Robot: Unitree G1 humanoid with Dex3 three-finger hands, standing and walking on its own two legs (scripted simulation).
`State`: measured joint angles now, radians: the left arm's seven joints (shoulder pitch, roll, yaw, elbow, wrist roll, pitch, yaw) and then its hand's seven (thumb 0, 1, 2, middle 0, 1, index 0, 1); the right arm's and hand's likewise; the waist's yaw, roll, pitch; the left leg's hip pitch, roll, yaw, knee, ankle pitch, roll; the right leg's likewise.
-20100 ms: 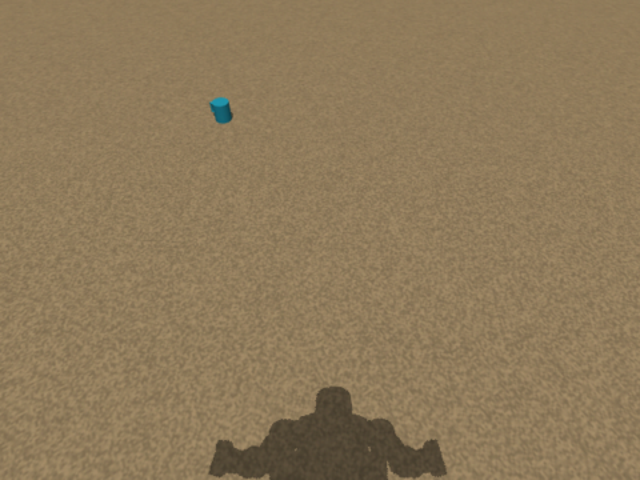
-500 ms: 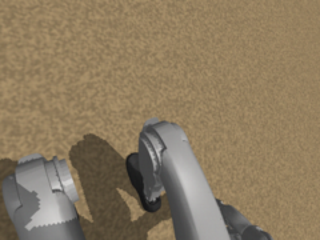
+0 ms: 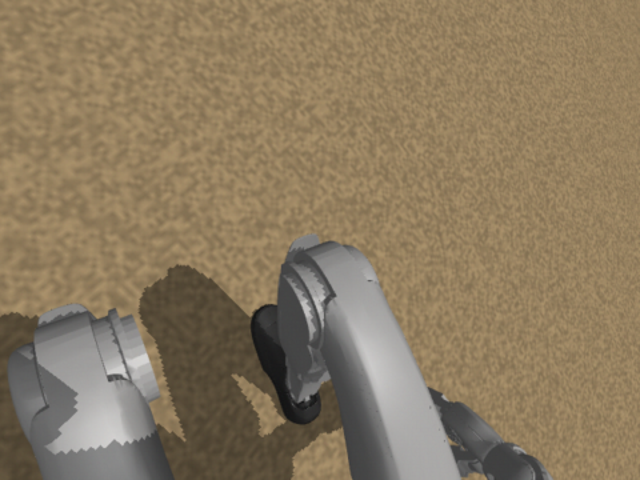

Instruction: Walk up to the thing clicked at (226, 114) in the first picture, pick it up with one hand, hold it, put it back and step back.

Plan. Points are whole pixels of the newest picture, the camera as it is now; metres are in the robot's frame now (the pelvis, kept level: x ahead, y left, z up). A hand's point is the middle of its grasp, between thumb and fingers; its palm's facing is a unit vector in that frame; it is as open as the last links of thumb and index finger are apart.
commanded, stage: close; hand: left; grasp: from above
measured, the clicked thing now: out of the picture +0.44 +0.36 -0.25
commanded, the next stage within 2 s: settle in 0.44 s
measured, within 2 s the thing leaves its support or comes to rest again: leaves its support in 0.88 s
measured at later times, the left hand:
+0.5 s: hand out of the picture +0.44 +0.36 -0.22, palm faces -0.42 -0.15 -0.89, open 11.9 cm
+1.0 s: hand out of the picture +0.45 +0.38 -0.19, palm faces -0.38 -0.12 -0.92, open 11.8 cm
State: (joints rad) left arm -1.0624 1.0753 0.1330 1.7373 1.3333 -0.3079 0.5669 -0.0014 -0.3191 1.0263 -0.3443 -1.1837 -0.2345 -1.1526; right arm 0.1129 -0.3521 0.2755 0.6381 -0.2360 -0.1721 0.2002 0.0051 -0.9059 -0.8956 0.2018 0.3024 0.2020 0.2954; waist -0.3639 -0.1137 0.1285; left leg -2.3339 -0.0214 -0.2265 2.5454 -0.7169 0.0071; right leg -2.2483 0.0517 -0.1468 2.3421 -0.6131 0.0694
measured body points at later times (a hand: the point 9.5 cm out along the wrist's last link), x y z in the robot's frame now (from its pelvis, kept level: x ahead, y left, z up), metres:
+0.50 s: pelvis +0.00 +0.00 +0.00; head +0.26 +0.13 +0.34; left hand +0.46 +0.37 -0.16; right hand +0.07 -0.26 -0.06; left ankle +0.07 +0.12 -0.27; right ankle +0.13 -0.12 -0.27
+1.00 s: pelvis +0.00 +0.00 +0.01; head +0.26 +0.14 +0.35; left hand +0.47 +0.38 -0.14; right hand +0.08 -0.26 -0.05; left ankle +0.07 +0.12 -0.27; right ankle +0.13 -0.12 -0.27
